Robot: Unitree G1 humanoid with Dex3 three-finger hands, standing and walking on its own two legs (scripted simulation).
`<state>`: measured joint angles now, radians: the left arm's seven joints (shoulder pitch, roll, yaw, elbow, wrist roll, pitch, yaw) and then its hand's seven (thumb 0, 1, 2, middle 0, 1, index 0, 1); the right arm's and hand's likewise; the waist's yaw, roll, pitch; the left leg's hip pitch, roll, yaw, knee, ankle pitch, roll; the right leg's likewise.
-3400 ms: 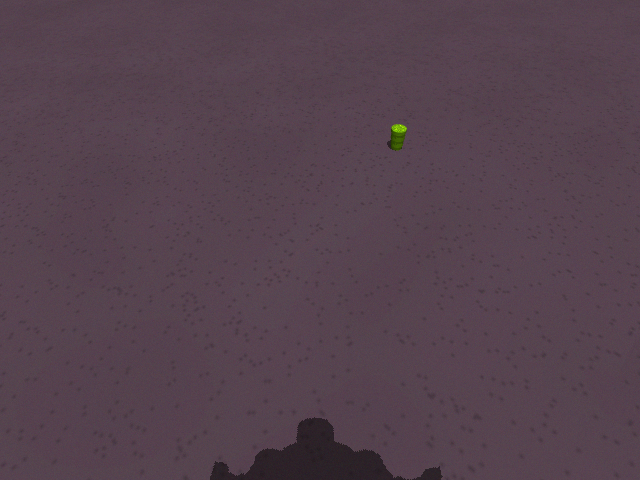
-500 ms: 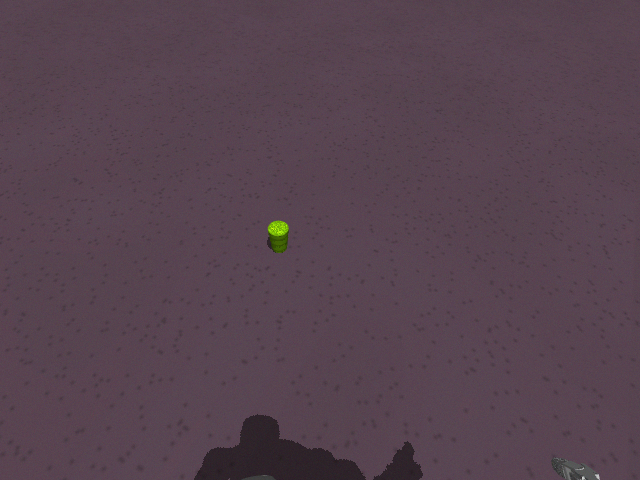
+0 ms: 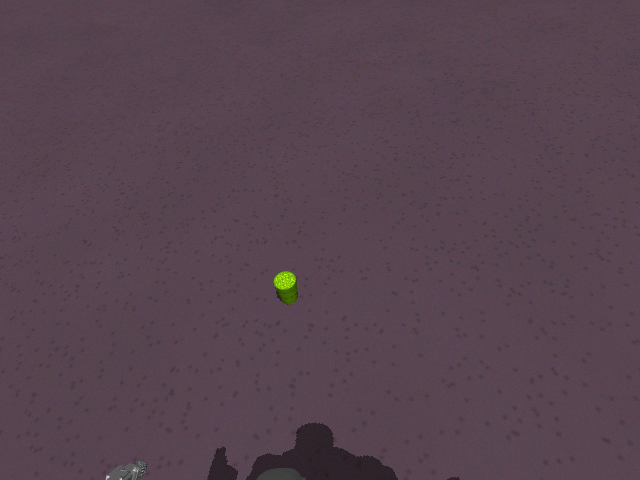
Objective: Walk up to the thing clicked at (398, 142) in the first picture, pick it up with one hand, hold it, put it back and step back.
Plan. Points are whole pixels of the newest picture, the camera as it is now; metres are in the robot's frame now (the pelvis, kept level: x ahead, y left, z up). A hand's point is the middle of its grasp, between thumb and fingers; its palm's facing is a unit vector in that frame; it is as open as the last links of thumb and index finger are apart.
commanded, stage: walk up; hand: left
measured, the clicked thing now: (287, 289) +0.85 +0.24 -0.71
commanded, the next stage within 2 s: none
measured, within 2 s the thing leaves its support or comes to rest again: neither
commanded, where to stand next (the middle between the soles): +0.46 +0.05 m, yaw +0 degrees
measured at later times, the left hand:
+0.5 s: hand (147, 422) +0.23 +0.32 -0.15, palm faces -0.06 -0.94 -0.34, open 7.4 cm
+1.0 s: hand (171, 332) +0.38 +0.32 -0.13, palm faces -0.01 -0.91 -0.41, open 7.4 cm
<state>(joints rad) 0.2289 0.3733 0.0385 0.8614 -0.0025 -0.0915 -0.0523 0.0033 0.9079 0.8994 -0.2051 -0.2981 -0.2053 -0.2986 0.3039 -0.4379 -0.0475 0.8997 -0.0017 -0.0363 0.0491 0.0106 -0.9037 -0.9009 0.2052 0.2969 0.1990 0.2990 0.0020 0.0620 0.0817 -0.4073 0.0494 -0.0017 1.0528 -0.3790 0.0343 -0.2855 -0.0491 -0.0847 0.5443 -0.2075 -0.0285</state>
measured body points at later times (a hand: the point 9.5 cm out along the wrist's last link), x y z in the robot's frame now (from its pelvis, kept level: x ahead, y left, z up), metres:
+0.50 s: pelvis +0.18 +0.05 +0.00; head +0.20 +0.07 +0.45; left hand +0.24 +0.37 -0.12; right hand +0.23 -0.27 -0.09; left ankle +0.20 +0.16 -0.73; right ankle +0.24 -0.10 -0.68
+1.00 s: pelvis +0.34 +0.04 +0.00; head +0.36 +0.03 +0.45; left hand +0.38 +0.37 -0.11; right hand +0.42 -0.29 -0.12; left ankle +0.43 +0.18 -0.72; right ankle +0.35 -0.10 -0.73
